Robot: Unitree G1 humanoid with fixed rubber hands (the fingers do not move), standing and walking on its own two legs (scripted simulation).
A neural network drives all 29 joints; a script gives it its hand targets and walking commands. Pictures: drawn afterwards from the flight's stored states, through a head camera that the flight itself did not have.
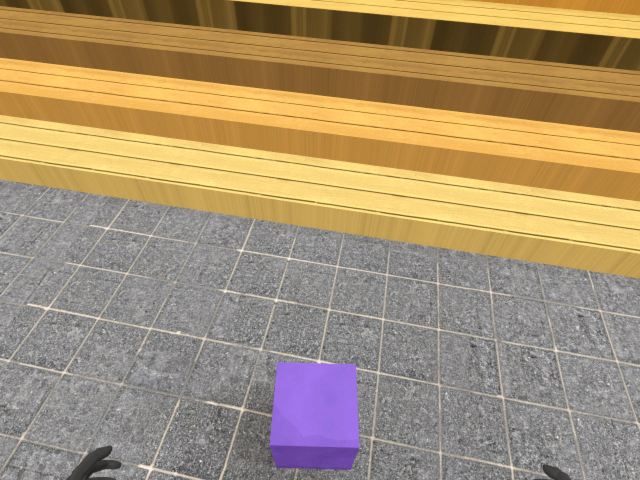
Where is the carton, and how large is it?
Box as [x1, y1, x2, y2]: [269, 362, 358, 469]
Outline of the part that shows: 277,362 269,444 276,467 350,469 358,449 355,365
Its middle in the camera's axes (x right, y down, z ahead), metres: -0.01 +0.50 +1.07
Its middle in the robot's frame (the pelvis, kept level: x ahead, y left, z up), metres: +0.38 +0.02 -0.66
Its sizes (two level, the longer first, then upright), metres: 0.210 0.200 0.250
